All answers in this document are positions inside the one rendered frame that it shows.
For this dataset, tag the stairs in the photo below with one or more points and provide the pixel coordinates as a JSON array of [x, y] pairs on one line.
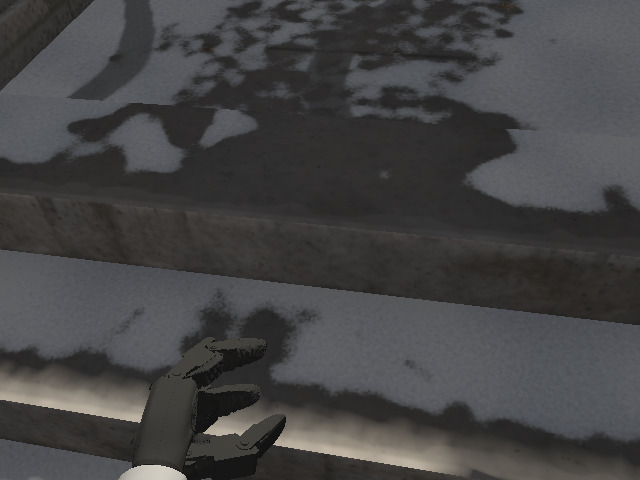
[[394, 356]]

